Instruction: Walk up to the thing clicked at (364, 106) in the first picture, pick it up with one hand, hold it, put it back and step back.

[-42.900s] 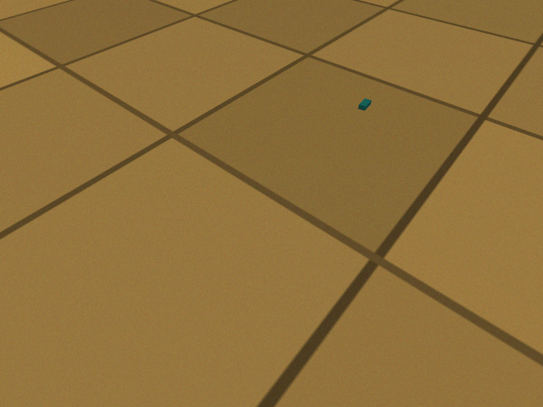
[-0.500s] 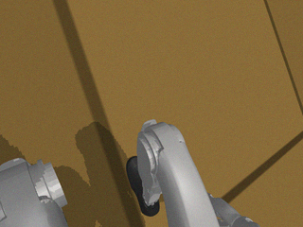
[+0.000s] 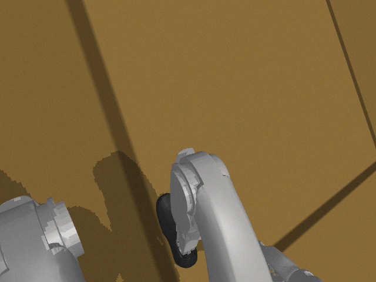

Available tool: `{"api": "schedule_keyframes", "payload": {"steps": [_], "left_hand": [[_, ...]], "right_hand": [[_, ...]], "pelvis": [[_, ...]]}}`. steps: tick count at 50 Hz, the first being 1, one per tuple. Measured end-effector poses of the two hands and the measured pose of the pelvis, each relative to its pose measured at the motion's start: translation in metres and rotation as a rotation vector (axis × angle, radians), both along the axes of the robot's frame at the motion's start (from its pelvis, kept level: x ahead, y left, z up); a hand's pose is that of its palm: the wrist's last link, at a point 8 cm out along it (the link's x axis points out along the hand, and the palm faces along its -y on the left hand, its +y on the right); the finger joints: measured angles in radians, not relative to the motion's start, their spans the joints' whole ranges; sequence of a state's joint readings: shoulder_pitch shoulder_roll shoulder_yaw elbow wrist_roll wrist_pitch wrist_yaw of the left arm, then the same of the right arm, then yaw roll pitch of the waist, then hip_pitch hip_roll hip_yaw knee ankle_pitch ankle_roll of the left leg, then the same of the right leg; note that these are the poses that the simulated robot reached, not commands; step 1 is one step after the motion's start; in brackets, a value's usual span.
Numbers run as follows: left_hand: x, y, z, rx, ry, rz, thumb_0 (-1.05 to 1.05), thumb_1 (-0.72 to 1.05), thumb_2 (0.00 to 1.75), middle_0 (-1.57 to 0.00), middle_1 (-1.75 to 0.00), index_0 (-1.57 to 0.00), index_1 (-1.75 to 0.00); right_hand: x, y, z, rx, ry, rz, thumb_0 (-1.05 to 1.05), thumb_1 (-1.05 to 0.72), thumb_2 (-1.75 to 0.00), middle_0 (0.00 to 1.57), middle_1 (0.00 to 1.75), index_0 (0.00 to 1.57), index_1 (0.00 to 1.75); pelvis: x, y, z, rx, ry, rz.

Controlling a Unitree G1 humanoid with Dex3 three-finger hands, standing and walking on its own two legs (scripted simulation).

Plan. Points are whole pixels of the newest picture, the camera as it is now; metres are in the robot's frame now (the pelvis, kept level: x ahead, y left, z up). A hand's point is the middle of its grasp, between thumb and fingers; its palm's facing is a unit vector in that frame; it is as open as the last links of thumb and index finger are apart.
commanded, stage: open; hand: left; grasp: from above
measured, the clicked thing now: out of the picture +0.43 +0.39 -0.28
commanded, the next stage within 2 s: withdraw in 0.04 s
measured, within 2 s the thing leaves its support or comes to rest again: neither
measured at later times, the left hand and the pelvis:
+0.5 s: hand out of the picture +0.44 +0.41 -0.16, palm faces -0.32 -0.12 -0.94, open 14.0 cm; pelvis +0.00 +0.00 +0.01, yaw +1 degrees
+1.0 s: hand out of the picture +0.40 +0.39 -0.10, palm faces -0.49 -0.14 -0.86, open 13.5 cm; pelvis -0.01 -0.01 +0.05, yaw +6 degrees
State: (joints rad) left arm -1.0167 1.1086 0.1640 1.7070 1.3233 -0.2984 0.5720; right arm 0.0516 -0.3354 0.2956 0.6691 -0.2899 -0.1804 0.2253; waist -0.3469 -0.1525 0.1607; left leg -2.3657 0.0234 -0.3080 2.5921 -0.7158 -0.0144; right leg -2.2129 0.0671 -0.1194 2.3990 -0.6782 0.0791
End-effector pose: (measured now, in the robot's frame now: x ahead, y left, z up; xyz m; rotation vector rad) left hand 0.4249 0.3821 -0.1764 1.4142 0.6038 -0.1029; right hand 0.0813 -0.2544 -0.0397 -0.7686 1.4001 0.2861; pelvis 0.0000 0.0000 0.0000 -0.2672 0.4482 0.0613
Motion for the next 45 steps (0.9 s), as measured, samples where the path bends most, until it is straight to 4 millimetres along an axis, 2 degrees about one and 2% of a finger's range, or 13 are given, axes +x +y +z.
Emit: {"api": "schedule_keyframes", "payload": {"steps": [11,16,20,24,29,35,40,45], "left_hand": [[0.001,-0.001,0.001,0.007,0.002,0.01,0.0,-0.44,0.93,-0.13,-0.96,-0.13,-0.95],[0.008,0.003,0.01,0.015,-0.03,0.001,0.0,-0.47,0.95,-0.11,-0.99,-0.11,-0.98],[0.016,0.01,0.032,0.035,-0.09,0.015,0.0,-0.48,0.96,-0.1,-1.0,-0.11,-0.99],[0.018,0.02,0.062,0.072,-0.107,0.026,0.0,-0.49,0.97,-0.1,-1.0,-0.1,-0.99],[0.013,0.028,0.106,0.101,-0.067,0.035,0.0,-0.49,0.98,-0.09,-0.99,-0.09,-0.99],[0.005,0.025,0.15,0.088,0.004,0.012,0.0,-0.49,0.98,-0.1,-0.99,-0.1,-0.99],[-0.001,0.018,0.164,0.047,0.053,-0.017,0.0,-0.47,0.97,-0.12,-0.96,-0.12,-0.97],[-0.01,0.012,0.155,0.005,0.072,-0.056,0.0,-0.44,0.95,-0.15,-0.93,-0.15,-0.94]], "right_hand": [[-0.002,-0.001,-0.001,0.009,-0.003,-0.002,0.0,-0.89,-0.89,0.2,0.3,0.2,0.3],[-0.002,-0.002,-0.002,0.011,-0.004,-0.01,0.0,-0.9,-0.89,0.2,0.3,0.2,0.3],[0.001,-0.002,-0.002,0.016,-0.016,-0.034,0.0,-0.9,-0.89,0.2,0.3,0.2,0.3],[0.008,-0.003,-0.004,0.036,-0.043,-0.082,0.0,-0.9,-0.9,0.2,0.3,0.2,0.3],[0.021,-0.001,-0.006,0.078,-0.079,-0.149,0.0,-0.9,-0.9,0.2,0.3,0.2,0.3],[0.033,0.0,0.001,0.097,-0.118,-0.211,0.0,-0.91,-0.9,0.2,0.3,0.2,0.3],[0.033,-0.005,0.012,0.071,-0.128,-0.224,0.0,-0.91,-0.9,0.2,0.3,0.2,0.3],[0.023,-0.014,0.017,0.023,-0.111,-0.222,0.0,-0.91,-0.9,0.2,0.3,0.2,0.3]], "pelvis": [[0.0,-0.001,-0.001,0.005,-0.003,-0.002],[0.0,-0.002,0.0,0.008,0.001,0.0],[0.001,-0.003,0.002,0.007,0.02,0.004],[0.003,-0.003,0.008,0.011,0.054,0.014],[0.003,-0.003,0.021,0.026,0.095,0.033],[-0.003,-0.003,0.043,0.044,0.117,0.057],[-0.008,-0.005,0.057,0.054,0.119,0.068],[-0.013,-0.006,0.057,0.06,0.108,0.068]]}}
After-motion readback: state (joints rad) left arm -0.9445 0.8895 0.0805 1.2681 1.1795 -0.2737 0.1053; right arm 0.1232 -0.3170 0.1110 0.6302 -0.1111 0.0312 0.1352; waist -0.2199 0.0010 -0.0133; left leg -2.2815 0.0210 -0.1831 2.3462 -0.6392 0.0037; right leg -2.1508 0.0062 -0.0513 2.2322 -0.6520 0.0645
